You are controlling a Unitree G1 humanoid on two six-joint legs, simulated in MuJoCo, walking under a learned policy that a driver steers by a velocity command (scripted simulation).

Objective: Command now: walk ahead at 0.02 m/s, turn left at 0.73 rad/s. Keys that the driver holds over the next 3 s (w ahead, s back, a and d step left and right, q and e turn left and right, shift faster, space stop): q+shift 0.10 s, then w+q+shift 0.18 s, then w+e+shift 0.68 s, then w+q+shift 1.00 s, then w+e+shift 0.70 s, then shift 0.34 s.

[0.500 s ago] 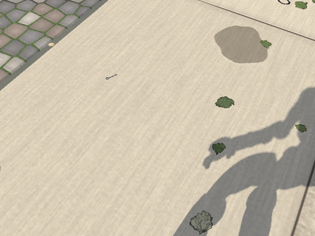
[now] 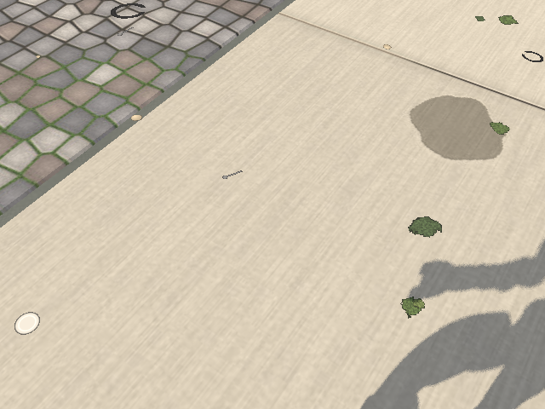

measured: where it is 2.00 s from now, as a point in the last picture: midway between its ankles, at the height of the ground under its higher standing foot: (266, 136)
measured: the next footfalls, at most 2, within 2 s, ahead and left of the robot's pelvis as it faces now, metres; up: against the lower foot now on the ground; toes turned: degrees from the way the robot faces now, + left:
left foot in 0.08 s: +0.01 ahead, +0.10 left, +0.00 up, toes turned +8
right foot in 0.66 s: +0.38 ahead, -0.03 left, +0.00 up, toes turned +8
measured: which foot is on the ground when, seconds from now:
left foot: up 0.00-0.06, down 0.08-0.66, up 0.68-1.00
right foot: down 0.00-0.08, up 0.10-0.64, down 0.66-1.00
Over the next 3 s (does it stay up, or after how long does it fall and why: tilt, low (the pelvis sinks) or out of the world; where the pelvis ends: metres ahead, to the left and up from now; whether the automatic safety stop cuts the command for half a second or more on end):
stays up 2.27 0.46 0.00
